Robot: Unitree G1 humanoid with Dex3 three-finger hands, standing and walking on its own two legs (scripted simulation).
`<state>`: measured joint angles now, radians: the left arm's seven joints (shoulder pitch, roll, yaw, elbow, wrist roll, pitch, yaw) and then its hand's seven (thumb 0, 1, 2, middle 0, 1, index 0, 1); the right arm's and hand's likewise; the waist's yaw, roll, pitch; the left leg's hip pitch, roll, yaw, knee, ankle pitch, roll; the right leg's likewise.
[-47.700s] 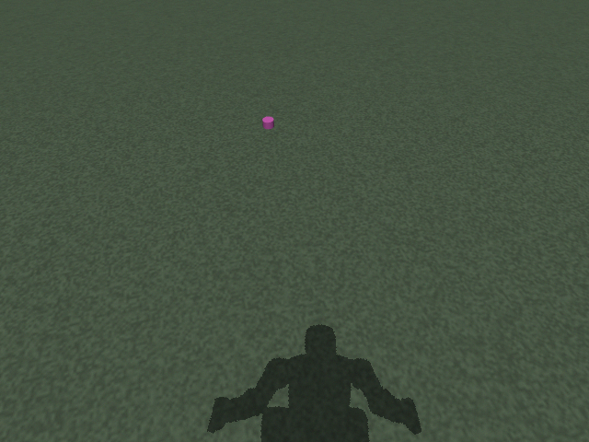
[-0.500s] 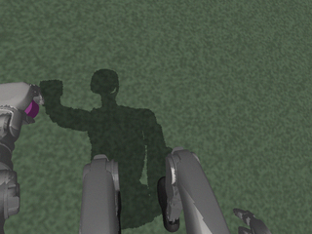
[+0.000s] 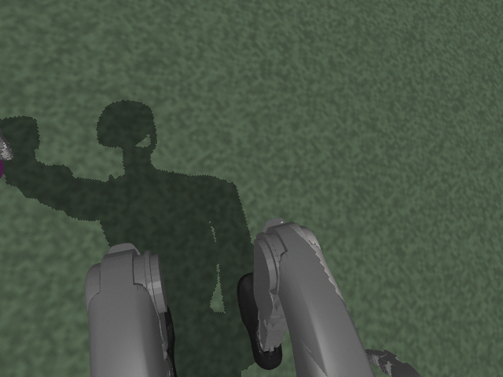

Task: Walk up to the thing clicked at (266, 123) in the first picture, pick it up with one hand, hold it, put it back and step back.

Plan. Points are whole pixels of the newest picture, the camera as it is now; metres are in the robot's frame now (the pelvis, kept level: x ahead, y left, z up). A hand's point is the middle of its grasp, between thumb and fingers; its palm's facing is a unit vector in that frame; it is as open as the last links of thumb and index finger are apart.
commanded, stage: crouch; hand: left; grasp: from above
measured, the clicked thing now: out of the picture +0.46 +0.38 -0.20
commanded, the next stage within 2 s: lower in 0.20 s
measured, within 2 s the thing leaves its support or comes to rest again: rests again in 1.66 s
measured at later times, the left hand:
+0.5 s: hand out of the picture +0.45 +0.37 -0.21, palm faces -0.48 -0.12 -0.87, open 6.7 cm
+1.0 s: hand (6, 176) +0.46 +0.36 -0.26, palm faces -0.46 -0.13 -0.88, open 6.6 cm
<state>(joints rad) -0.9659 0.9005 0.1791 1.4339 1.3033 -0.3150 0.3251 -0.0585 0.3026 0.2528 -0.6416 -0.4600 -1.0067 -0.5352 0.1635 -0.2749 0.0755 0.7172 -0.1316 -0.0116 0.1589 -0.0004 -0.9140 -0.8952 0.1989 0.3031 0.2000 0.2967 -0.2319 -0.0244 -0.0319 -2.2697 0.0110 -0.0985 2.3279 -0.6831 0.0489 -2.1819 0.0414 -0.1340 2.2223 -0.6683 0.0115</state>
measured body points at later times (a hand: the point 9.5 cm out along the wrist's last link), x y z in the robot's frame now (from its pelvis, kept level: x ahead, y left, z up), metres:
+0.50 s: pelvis +0.00 +0.00 -0.03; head +0.27 +0.10 +0.32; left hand +0.47 +0.37 -0.16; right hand +0.07 -0.28 -0.12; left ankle +0.08 +0.11 -0.32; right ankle +0.10 -0.11 -0.32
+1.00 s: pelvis +0.01 +0.00 -0.05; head +0.28 +0.11 +0.29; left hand +0.48 +0.36 -0.21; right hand +0.06 -0.27 -0.12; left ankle +0.08 +0.11 -0.32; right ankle +0.10 -0.11 -0.32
